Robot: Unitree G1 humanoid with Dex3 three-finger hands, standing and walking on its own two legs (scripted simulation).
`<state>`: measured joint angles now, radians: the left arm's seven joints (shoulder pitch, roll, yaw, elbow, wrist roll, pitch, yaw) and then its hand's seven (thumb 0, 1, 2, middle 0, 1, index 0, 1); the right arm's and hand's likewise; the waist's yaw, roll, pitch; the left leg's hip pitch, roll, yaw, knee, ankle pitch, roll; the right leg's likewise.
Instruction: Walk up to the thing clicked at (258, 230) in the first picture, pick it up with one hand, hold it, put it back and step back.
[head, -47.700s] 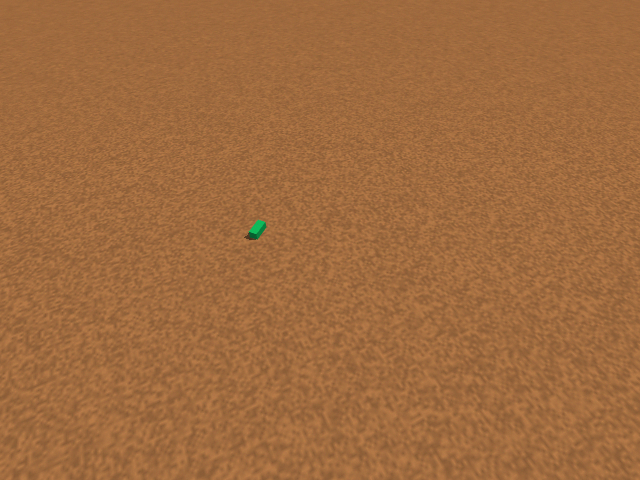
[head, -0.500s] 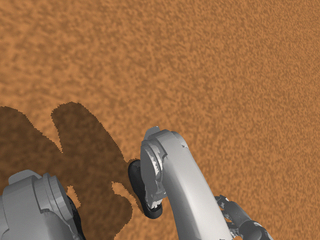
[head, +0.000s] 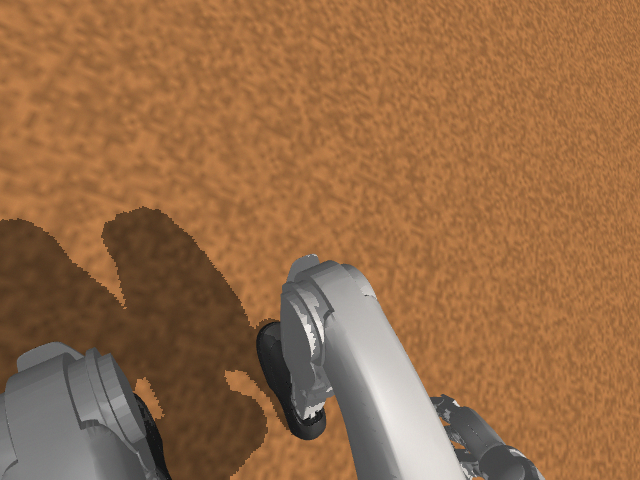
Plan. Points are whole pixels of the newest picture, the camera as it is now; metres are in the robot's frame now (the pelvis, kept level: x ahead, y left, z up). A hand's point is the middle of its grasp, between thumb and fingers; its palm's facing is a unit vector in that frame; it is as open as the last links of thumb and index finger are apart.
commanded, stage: approach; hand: left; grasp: from above
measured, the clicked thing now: out of the picture +0.55 +0.45 -0.31
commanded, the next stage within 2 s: none
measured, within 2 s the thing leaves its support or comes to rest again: neither
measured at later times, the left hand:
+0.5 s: hand out of the picture +0.49 +0.42 -0.15, palm faces -0.43 -0.12 -0.89, open 11.8 cm
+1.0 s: hand out of the picture +0.50 +0.43 -0.15, palm faces -0.43 -0.13 -0.90, open 12.2 cm
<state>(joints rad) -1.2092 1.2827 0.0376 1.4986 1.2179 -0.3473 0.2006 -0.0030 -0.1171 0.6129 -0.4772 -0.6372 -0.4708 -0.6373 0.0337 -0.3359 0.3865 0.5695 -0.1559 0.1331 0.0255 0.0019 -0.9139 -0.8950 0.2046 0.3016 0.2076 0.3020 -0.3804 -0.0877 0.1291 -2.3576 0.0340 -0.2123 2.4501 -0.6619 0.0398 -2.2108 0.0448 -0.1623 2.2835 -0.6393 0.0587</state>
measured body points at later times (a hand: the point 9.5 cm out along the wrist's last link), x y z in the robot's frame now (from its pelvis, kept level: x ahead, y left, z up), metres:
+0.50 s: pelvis +0.00 +0.00 +0.00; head +0.28 +0.13 +0.33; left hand +0.51 +0.42 -0.10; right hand +0.08 -0.27 -0.07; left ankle +0.07 +0.12 -0.29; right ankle +0.12 -0.12 -0.29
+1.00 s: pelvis +0.00 +0.00 +0.00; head +0.28 +0.13 +0.33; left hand +0.52 +0.43 -0.10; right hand +0.08 -0.26 -0.07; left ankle +0.07 +0.12 -0.29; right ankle +0.12 -0.12 -0.29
